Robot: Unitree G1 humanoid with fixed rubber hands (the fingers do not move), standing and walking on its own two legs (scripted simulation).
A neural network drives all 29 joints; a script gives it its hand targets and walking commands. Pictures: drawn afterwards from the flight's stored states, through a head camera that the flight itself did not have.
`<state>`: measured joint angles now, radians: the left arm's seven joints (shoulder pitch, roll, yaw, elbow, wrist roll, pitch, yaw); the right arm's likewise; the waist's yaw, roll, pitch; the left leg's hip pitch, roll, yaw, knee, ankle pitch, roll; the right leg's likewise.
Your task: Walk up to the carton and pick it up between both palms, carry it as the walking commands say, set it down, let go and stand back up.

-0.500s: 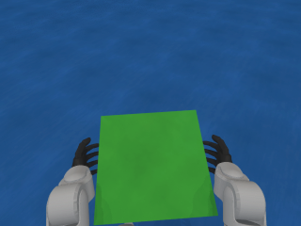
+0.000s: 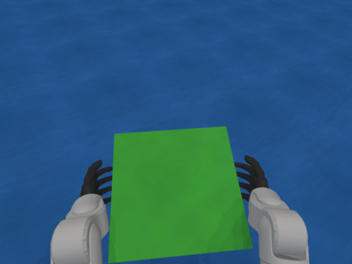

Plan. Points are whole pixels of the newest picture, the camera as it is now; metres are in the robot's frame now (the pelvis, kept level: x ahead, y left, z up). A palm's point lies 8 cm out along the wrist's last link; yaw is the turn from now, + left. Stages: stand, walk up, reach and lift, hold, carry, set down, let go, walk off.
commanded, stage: carry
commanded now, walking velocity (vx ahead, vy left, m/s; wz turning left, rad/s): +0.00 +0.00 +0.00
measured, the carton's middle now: (174, 194) +0.29 +0.02 +0.00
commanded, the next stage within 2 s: none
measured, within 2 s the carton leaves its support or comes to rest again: neither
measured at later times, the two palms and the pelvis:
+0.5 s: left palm out of the picture +0.12 +0.15 +0.09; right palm out of the picture +0.13 -0.17 +0.09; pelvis -0.13 -0.02 -0.01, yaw -1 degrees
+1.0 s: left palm out of the picture -0.06 +0.08 +0.09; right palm out of the picture -0.04 -0.24 +0.09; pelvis -0.30 -0.10 +0.00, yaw +3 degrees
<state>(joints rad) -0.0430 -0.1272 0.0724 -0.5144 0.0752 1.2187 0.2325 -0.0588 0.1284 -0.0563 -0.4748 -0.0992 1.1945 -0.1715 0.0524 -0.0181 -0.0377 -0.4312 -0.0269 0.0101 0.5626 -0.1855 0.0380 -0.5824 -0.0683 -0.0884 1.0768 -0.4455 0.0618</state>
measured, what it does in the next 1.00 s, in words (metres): walks backwards: right foot, then left foot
